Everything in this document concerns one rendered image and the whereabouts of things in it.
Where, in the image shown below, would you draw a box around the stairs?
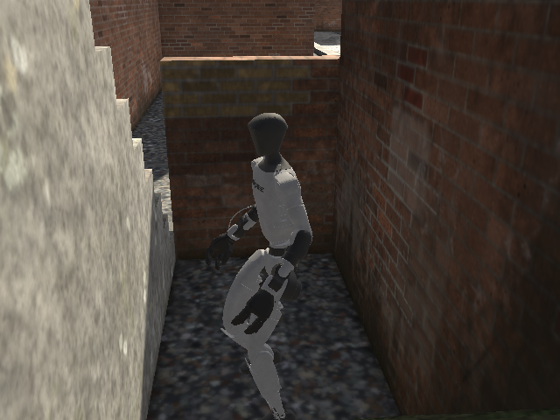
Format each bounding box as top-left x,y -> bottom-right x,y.
0,0 -> 176,420

